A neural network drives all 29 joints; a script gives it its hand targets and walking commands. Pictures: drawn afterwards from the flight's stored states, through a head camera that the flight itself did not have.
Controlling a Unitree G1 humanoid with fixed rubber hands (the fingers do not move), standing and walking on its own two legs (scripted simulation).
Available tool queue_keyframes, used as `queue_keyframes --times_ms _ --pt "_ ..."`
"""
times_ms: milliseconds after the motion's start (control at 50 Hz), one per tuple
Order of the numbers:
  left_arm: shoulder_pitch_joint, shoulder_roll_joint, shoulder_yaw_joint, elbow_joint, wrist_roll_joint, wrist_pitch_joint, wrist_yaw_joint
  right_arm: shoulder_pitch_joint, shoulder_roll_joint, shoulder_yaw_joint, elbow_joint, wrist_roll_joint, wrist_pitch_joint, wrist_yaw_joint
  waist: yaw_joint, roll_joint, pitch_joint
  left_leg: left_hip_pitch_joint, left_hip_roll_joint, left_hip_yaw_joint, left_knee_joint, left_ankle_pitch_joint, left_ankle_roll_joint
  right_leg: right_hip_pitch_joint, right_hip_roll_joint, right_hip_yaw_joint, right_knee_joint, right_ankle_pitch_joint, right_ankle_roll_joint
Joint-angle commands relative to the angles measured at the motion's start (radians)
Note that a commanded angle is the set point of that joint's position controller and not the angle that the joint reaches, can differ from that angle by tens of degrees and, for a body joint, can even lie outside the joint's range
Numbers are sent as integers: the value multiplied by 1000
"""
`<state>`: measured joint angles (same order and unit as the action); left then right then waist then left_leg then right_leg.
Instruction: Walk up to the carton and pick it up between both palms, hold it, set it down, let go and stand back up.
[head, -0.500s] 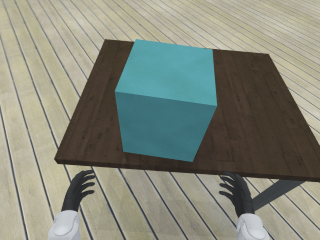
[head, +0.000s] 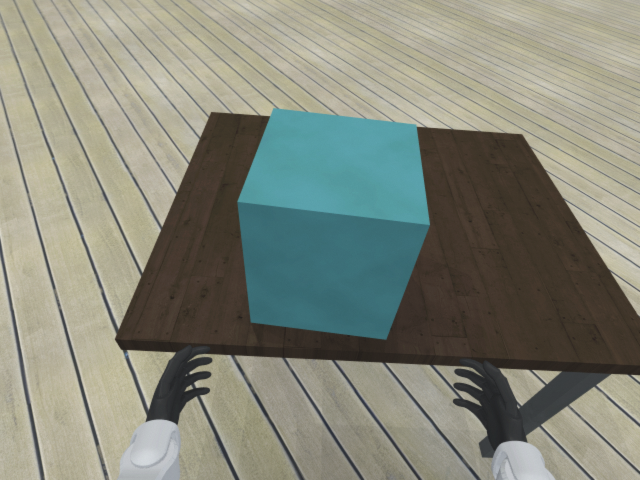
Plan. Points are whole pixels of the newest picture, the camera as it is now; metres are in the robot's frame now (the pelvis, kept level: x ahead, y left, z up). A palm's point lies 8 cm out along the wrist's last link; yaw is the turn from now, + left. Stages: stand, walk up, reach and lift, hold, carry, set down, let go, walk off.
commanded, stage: set down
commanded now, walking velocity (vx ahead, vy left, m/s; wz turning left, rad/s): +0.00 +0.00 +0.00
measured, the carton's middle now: (331, 226) +0.52 +0.00 +0.02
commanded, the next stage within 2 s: let go in 0.46 s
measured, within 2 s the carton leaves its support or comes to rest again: neither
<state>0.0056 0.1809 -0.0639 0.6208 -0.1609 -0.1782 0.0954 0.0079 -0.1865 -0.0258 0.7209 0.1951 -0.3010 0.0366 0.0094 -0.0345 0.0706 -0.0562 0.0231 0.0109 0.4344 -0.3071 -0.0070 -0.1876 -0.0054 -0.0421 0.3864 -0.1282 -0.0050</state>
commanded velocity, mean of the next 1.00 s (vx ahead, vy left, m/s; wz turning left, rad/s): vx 0.00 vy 0.00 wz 0.00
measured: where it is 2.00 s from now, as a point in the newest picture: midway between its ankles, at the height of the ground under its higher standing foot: outside the picture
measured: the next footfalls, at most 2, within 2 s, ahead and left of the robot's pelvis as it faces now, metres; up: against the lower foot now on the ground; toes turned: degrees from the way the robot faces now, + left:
none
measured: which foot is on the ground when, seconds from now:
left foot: down 0.00-1.00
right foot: down 0.00-1.00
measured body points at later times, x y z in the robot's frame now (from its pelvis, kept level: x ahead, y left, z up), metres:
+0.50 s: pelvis +0.01 +0.00 +0.00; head +0.02 -0.01 +0.45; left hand +0.22 +0.21 -0.06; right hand +0.21 -0.22 -0.07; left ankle -0.04 +0.12 -0.74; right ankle +0.06 -0.12 -0.74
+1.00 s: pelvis +0.00 +0.00 +0.00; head +0.01 +0.01 +0.45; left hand +0.17 +0.23 -0.09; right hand +0.17 -0.22 -0.10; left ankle -0.04 +0.12 -0.74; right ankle +0.06 -0.12 -0.74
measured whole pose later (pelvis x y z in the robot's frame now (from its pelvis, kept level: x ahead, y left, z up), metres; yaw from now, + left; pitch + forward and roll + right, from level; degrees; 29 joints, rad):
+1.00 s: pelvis +0.00 +0.00 +0.00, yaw +1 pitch -3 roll -1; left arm 0.19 0.20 -0.03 0.56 0.01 -0.01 0.04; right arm 0.18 -0.16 -0.05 0.74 0.01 -0.21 0.04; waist 0.02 0.01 0.07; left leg -0.09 0.02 0.00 0.49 -0.34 0.00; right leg -0.22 -0.01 -0.05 0.44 -0.16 0.00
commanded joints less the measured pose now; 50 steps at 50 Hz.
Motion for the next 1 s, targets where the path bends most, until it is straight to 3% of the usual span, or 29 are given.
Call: queue_keyframes --times_ms 0,20,100,160,280,300,360,400,440,480,520,560,620,700,920,940,960,980 --pt "-235 104 24 -243 27 -77 33 -216 -130 -52 -179 -14 -53 6 3 119 -218 -355 -16 5 -147 158 -24 392 9 89 18 85 -68" --pt "-195 95 21 -214 42 -68 34 -178 -128 -47 -132 -27 -46 7 -3 130 -218 -350 -14 7 -141 170 -27 388 9 88 23 99 -70" --pt "-159 107 27 -274 37 -87 41 -145 -133 -64 -146 -32 -81 13 -7 133 -284 -335 -10 14 -108 237 -33 380 14 81 46 141 -71" --pt "-117 110 27 -227 34 -76 28 -121 -129 -60 -108 -53 -89 11 -13 89 -276 -333 -16 19 -96 240 -21 374 13 78 53 166 -66" --pt "-45 119 26 -227 0 -66 -7 -68 -118 -60 -136 -73 -120 0 -12 1 -266 -339 -21 20 -93 252 -8 401 10 73 60 223 -46" --pt "-29 109 25 -172 6 -46 -18 -69 -117 -45 -99 -85 -117 -1 -10 -8 -234 -331 -22 21 -99 242 -4 391 10 73 50 217 -46" --pt "-30 116 29 -237 -15 -59 -24 -59 -106 -44 -175 -76 -132 -10 -4 -32 -234 -335 -24 20 -99 240 -6 401 7 78 48 222 -39" --pt "-7 105 31 -169 10 -33 -29 -48 -113 -31 -109 -88 -116 -9 -1 -25 -196 -342 -21 18 -112 225 -7 397 8 78 36 198 -43" --pt "-8 117 36 -222 4 -39 -25 -45 -112 -38 -168 -76 -125 -7 10 -24 -204 -343 -20 25 -113 232 -7 410 11 77 40 192 -41" --pt "18 96 32 -146 41 -1 -28 -31 -114 -18 -82 -94 -104 -9 9 -3 -152 -334 -20 28 -126 211 -9 403 8 81 24 170 -49" --pt "10 103 45 -249 36 -11 -22 -14 -94 -29 -166 -76 -114 -10 20 0 -176 -321 -19 32 -118 235 -9 408 9 81 26 181 -46" --pt "20 100 47 -200 70 13 -16 -5 -104 -24 -92 -92 -100 -7 21 31 -149 -324 -18 34 -128 215 -15 398 6 85 17 156 -53" --pt "2 115 62 -285 71 16 -3 3 -92 -38 -149 -80 -95 0 30 51 -177 -329 -14 40 -125 210 -12 404 9 84 22 136 -54" --pt "27 107 52 -241 92 52 1 26 -99 -41 -88 -101 -71 8 22 76 -141 -342 -9 44 -132 178 -12 393 6 84 21 100 -61" --pt "76 104 55 -285 88 127 -25 84 -100 -70 -115 -137 -33 2 9 73 -112 -325 0 40 -114 204 -22 365 13 59 23 93 -55" --pt "219 198 122 -40 270 145 -66 228 -163 -75 -10 -226 155 -3 33 39 -240 -231 80 -80 50 555 36 224 -120 57 147 479 -12" --pt "275 209 141 -44 255 162 -81 317 -146 -72 -26 -244 240 -4 -1 -1 -252 -182 85 -78 70 476 42 175 -101 37 151 372 -13" --pt "242 196 138 -51 248 168 -92 301 -146 -62 -34 -254 271 -7 -7 12 -191 -205 89 -80 64 427 41 137 -99 33 133 312 -8"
